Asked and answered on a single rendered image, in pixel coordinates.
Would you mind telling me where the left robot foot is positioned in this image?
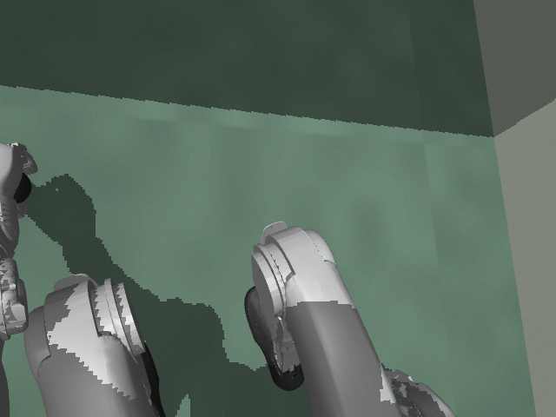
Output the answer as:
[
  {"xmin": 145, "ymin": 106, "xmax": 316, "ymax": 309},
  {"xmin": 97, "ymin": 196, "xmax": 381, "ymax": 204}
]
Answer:
[{"xmin": 141, "ymin": 342, "xmax": 166, "ymax": 417}]

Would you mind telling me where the right robot foot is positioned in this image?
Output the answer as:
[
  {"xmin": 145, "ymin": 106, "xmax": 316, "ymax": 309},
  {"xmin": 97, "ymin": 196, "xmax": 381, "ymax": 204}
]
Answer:
[{"xmin": 244, "ymin": 286, "xmax": 304, "ymax": 391}]

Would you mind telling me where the ball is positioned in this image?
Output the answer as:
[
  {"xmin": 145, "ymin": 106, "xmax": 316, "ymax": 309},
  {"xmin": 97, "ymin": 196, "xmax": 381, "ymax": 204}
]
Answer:
[{"xmin": 13, "ymin": 172, "xmax": 31, "ymax": 203}]

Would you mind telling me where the left robot arm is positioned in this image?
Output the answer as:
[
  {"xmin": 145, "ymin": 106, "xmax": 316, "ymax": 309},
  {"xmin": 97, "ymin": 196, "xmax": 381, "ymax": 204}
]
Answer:
[{"xmin": 0, "ymin": 194, "xmax": 29, "ymax": 417}]

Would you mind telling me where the right robot hand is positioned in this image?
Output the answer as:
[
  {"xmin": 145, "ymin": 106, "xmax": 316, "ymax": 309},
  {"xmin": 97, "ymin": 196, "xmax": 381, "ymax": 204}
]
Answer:
[{"xmin": 385, "ymin": 369, "xmax": 457, "ymax": 417}]

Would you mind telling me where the left robot hand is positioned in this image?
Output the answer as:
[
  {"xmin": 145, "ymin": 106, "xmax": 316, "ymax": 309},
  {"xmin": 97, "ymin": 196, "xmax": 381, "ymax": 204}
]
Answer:
[{"xmin": 0, "ymin": 142, "xmax": 38, "ymax": 219}]

